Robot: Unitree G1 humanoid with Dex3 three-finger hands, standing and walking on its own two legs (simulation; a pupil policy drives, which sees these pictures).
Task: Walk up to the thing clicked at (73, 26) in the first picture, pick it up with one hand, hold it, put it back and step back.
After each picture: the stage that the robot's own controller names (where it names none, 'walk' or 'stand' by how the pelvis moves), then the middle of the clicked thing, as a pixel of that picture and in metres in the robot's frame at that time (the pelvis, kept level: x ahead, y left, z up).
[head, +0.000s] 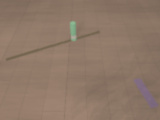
stand; (73, 31) +1.59 +0.14 -0.65
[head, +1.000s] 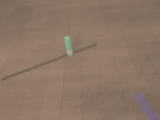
walk; (68, 46) +1.45 +0.31 -0.64
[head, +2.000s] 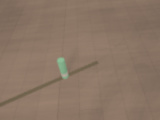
walk; (63, 68) +0.98 +0.31 -0.64
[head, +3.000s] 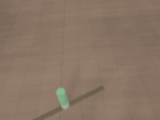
walk; (63, 99) +0.63 +0.24 -0.64
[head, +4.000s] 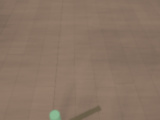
stand; out of the picture +0.46 +0.20 -0.63
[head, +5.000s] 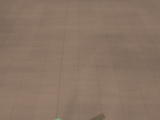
stand; out of the picture +0.42 +0.19 -0.65
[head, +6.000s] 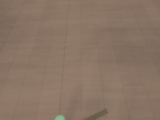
stand; out of the picture +0.41 +0.19 -0.65
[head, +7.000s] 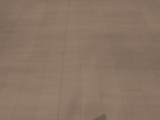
stand; out of the picture +0.40 +0.20 -0.66
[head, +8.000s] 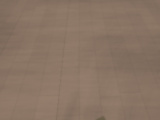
stand; out of the picture +0.40 +0.21 -0.66
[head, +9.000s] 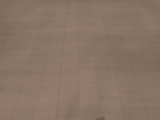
stand; out of the picture +0.40 +0.21 -0.66
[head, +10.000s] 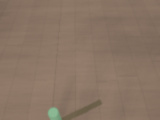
go down; (55, 118) +0.41 +0.21 -0.64
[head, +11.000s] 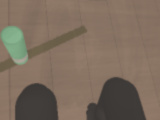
go down; (17, 48) +0.49 +0.23 -0.24
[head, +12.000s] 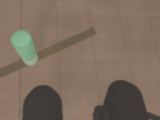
close in; (26, 50) +0.49 +0.22 -0.25
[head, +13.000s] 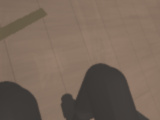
close in; out of the picture +0.48 +0.27 -0.17
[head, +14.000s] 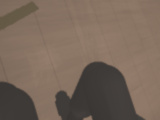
close; out of the picture +0.47 +0.28 -0.17
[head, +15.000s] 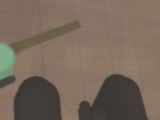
lift; (0, 67) +0.35 +0.25 -0.13
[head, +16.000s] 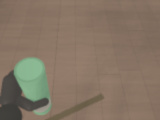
lift; (37, 91) +0.31 +0.17 +0.04
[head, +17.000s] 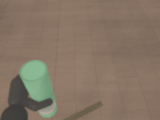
hold; (42, 93) +0.32 +0.15 +0.02
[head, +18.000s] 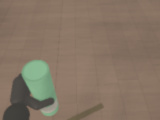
hold; (44, 92) +0.32 +0.15 +0.03
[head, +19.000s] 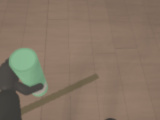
crouch; (33, 76) +0.38 +0.18 -0.03
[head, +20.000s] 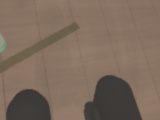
lower; out of the picture +0.50 +0.25 -0.05
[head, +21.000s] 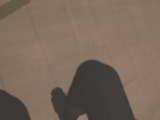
lower; out of the picture +0.48 +0.27 -0.17
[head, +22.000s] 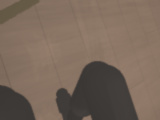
lower; out of the picture +0.47 +0.28 -0.17
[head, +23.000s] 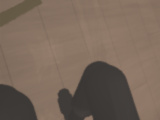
lower; out of the picture +0.46 +0.27 -0.17
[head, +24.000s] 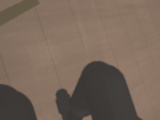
lower; out of the picture +0.46 +0.27 -0.17
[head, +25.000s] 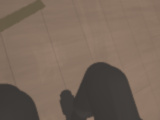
open; out of the picture +0.46 +0.25 -0.17
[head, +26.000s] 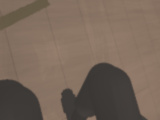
stand; out of the picture +0.45 +0.25 -0.18
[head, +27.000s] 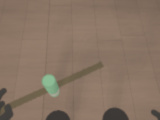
walk; (51, 86) +0.44 +0.18 -0.44
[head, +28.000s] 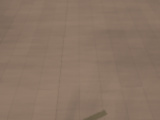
stand; out of the picture +0.39 +0.16 -0.60
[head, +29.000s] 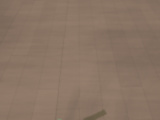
stand; out of the picture +0.40 +0.17 -0.60
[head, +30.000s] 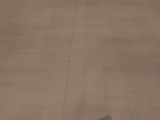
stand; out of the picture +0.42 +0.15 -0.65
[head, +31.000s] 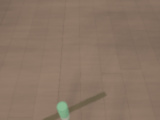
stand; (63, 112) +0.44 +0.16 -0.64
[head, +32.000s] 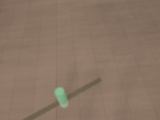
walk; (62, 98) +0.54 +0.21 -0.63
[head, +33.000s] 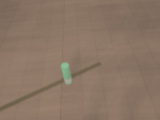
walk; (66, 73) +0.85 +0.24 -0.64
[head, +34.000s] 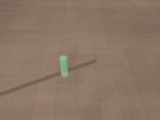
stand; (64, 66) +0.98 +0.19 -0.65
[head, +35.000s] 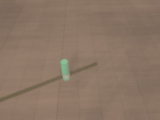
stand; (65, 70) +0.99 +0.19 -0.66
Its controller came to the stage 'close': yes
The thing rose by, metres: 0.68
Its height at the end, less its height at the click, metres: +0.00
